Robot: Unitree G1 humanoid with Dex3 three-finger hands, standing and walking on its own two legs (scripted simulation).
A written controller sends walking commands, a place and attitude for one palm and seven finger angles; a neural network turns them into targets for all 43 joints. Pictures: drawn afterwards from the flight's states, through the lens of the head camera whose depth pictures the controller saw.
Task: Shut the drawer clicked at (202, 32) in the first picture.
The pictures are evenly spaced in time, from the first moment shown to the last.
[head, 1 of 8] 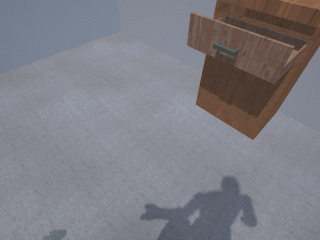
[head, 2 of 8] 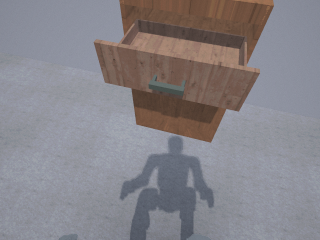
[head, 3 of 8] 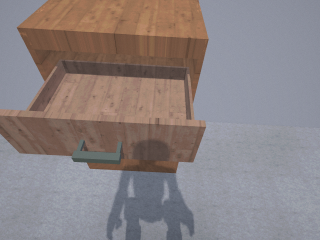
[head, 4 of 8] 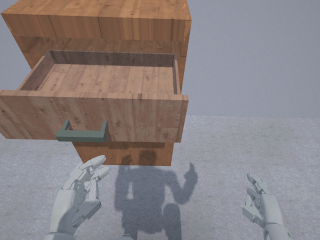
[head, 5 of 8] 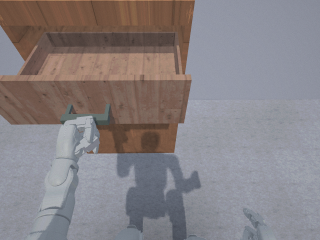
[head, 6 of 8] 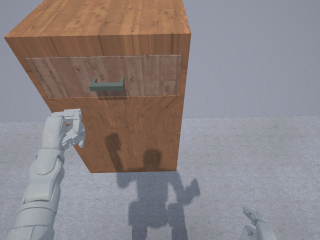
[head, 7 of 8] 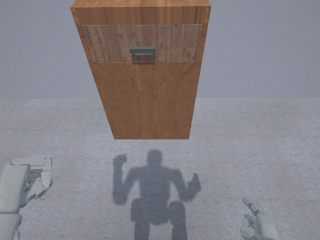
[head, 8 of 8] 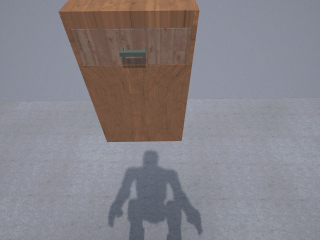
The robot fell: no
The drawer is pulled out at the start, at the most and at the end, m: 0.29 0.29 0.00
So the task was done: yes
